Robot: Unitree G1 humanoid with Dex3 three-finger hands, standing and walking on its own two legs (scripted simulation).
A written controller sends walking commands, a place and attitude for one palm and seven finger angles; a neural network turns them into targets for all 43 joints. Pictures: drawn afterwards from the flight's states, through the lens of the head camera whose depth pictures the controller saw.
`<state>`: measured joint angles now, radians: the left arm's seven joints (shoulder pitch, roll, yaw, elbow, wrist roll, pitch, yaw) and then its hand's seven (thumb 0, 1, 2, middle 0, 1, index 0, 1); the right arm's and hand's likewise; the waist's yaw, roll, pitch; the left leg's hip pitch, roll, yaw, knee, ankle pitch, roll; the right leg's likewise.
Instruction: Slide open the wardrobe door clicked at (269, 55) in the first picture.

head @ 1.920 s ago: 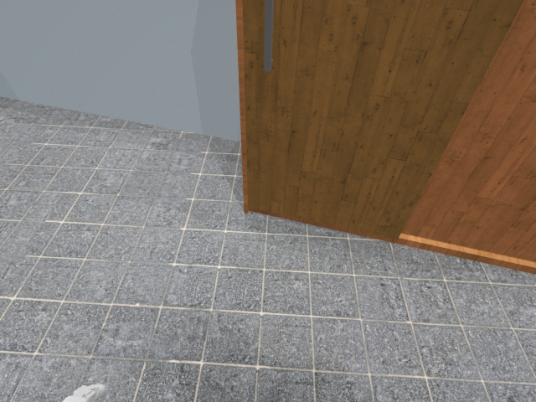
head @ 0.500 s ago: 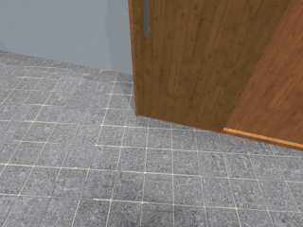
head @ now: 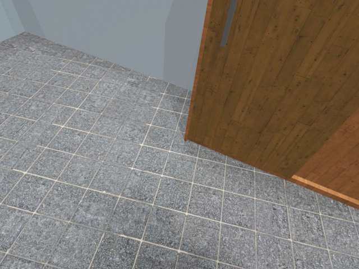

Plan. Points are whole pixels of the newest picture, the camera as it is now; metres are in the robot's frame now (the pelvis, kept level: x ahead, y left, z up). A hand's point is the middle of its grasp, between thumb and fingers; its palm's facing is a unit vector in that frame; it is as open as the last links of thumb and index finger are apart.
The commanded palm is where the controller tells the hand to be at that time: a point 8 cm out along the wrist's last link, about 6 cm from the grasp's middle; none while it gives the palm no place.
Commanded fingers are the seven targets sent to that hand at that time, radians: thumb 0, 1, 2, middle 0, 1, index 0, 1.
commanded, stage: walk to a spot facing it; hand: left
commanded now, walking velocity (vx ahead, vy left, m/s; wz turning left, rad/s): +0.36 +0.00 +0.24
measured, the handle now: (230, 19) +1.00 -0.16 +0.13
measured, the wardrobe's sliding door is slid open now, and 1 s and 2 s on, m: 0.00 0.00 0.00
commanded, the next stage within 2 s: turn to face it in 0.26 s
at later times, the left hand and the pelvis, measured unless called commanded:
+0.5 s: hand (118, 215) +0.29 +0.17 -0.17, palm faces +0.02 -0.99 -0.16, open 7.4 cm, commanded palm none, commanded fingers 0.00 0.90 0.90 -0.20 -0.30 -0.20 -0.30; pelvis +0.21 +0.01 +0.00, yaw +0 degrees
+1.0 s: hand (117, 184) +0.37 +0.19 -0.14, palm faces -0.07 -0.96 -0.25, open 7.4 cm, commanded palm none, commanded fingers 0.00 0.90 0.90 -0.20 -0.30 -0.20 -0.30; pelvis +0.31 +0.01 +0.02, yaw -11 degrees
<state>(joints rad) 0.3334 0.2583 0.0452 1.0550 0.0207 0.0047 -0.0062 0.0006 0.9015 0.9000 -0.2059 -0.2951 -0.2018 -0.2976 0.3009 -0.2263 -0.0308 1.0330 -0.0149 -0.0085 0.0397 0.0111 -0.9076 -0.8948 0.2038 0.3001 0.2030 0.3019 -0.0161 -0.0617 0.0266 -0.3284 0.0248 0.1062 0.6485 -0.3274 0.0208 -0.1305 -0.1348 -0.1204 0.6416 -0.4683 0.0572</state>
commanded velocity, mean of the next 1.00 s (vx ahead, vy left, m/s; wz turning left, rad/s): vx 0.09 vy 0.00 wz -0.33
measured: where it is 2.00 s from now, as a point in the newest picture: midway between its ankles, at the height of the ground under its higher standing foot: (180, 233)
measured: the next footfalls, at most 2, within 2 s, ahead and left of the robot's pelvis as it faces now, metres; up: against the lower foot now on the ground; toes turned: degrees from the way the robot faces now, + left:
right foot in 0.52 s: +0.36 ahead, -0.06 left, +0.00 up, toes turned -6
left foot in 1.14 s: +0.37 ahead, +0.14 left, +0.00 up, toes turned -13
